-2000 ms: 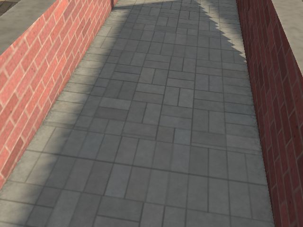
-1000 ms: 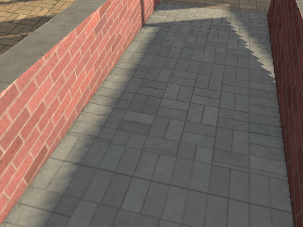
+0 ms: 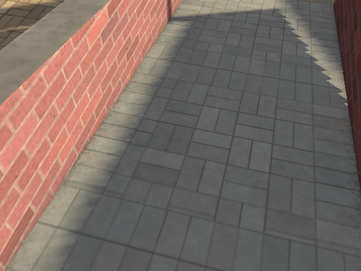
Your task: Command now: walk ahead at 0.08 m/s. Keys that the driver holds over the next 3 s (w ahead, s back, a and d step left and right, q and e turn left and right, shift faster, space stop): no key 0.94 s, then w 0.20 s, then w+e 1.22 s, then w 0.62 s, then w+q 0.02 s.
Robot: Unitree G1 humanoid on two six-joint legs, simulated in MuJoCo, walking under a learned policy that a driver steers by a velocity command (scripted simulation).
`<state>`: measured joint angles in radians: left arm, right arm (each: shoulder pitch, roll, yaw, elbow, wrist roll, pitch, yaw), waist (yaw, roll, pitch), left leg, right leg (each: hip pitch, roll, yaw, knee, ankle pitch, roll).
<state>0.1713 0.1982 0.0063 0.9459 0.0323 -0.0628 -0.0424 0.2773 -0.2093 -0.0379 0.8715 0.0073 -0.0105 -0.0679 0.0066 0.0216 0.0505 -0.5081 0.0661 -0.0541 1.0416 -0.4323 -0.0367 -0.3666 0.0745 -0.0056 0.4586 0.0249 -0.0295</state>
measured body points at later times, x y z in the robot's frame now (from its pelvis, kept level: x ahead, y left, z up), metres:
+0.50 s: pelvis +0.06 +0.02 +0.01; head +0.07 +0.02 +0.46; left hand +0.08 +0.27 -0.14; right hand +0.09 -0.22 -0.14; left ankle +0.06 +0.16 -0.72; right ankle +0.07 -0.08 -0.73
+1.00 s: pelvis +0.07 +0.01 +0.01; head +0.08 +0.01 +0.46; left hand +0.09 +0.24 -0.14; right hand +0.06 -0.23 -0.15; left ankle +0.06 +0.16 -0.72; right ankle +0.08 -0.08 -0.73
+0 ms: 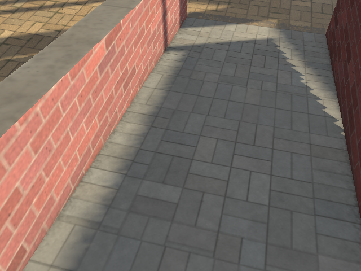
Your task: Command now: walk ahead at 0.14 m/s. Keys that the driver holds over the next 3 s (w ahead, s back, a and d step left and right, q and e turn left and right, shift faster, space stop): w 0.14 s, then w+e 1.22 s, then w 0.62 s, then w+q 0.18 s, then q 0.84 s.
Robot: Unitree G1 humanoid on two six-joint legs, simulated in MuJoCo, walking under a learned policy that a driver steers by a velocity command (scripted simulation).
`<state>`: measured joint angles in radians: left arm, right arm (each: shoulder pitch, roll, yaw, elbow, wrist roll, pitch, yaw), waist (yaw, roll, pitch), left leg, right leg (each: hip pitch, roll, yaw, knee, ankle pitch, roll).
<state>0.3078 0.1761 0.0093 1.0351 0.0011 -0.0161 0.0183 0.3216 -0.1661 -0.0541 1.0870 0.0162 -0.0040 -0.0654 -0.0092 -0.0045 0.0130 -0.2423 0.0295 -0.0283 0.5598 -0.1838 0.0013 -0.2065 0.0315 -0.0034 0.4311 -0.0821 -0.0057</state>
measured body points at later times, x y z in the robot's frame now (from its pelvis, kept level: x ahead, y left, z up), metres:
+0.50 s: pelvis +0.14 +0.08 +0.00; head +0.14 +0.10 +0.45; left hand +0.23 +0.34 -0.15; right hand +0.09 -0.17 -0.14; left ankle +0.11 +0.17 -0.75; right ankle +0.15 -0.10 -0.68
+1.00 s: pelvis +0.40 -0.01 -0.07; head +0.44 -0.02 +0.38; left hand +0.62 +0.18 -0.20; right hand +0.37 -0.29 -0.19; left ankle +0.42 +0.16 -0.70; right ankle +0.40 -0.07 -0.80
